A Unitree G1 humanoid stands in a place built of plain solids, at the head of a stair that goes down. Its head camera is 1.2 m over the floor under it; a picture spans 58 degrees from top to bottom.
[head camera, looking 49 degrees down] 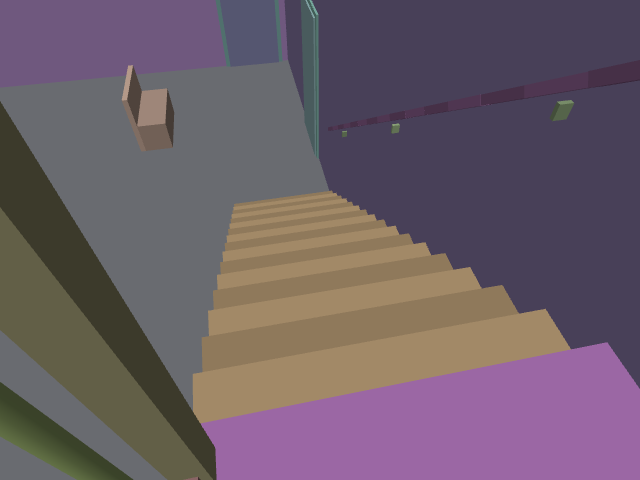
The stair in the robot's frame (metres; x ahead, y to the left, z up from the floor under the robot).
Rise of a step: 0.17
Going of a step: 0.23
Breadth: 1.28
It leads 11 degrees to the left of straight ahead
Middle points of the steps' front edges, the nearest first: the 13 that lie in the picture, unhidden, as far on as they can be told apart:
0.50 -0.25 0.00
0.73 -0.20 -0.16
0.95 -0.16 -0.33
1.17 -0.12 -0.49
1.39 -0.07 -0.66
1.62 -0.03 -0.82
1.84 0.02 -0.99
2.06 0.06 -1.15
2.29 0.11 -1.32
2.51 0.15 -1.48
2.73 0.20 -1.65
2.95 0.24 -1.81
3.18 0.29 -1.98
